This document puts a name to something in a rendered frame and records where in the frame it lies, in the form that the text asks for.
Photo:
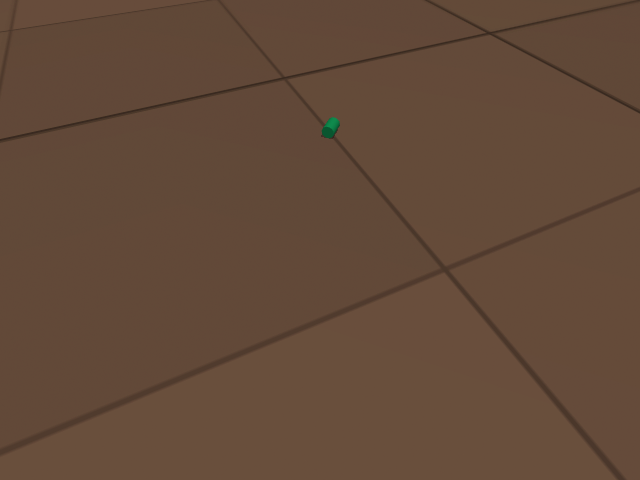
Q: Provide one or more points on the can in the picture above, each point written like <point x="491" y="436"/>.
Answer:
<point x="330" y="127"/>

